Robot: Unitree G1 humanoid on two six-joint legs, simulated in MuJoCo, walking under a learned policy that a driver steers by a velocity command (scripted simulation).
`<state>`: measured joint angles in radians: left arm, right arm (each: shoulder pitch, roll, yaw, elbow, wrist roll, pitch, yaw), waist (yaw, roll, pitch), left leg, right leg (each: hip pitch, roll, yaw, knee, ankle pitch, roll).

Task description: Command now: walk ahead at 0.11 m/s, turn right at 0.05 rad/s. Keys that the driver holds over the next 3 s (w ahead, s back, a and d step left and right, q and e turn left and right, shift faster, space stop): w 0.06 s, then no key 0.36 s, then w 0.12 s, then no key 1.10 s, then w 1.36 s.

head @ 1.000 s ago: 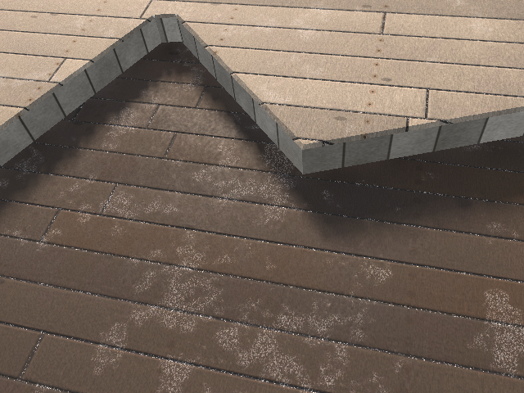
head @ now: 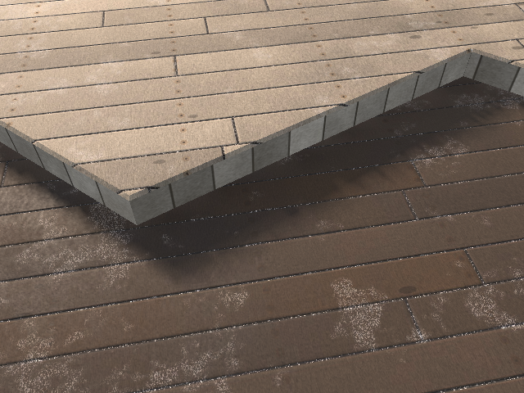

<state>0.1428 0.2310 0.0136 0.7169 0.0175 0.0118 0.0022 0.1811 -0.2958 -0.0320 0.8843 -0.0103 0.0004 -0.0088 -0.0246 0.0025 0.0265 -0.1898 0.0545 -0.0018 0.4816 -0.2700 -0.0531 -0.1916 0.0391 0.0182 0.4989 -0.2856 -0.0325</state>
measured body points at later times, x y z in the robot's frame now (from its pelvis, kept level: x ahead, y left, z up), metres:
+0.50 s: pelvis +0.05 +0.03 +0.00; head +0.06 +0.04 +0.44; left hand +0.16 +0.31 -0.13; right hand +0.16 -0.23 -0.13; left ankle +0.01 +0.13 -0.74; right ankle -0.01 -0.10 -0.74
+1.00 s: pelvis +0.10 -0.02 +0.00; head +0.12 -0.03 +0.45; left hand +0.20 +0.23 -0.13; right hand +0.20 -0.30 -0.14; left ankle +0.09 +0.13 -0.72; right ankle +0.10 -0.11 -0.74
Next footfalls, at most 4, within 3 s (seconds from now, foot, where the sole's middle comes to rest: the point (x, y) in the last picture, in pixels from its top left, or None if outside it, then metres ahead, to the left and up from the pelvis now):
0.70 right None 0.13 -0.11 -0.77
1.04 left None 0.14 0.13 -0.77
1.96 left None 0.21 0.15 -0.77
2.46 right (295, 364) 0.59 -0.06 -0.77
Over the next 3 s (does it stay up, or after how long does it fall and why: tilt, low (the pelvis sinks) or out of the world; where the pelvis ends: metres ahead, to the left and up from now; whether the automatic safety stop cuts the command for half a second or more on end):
stays up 0.70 0.07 -0.01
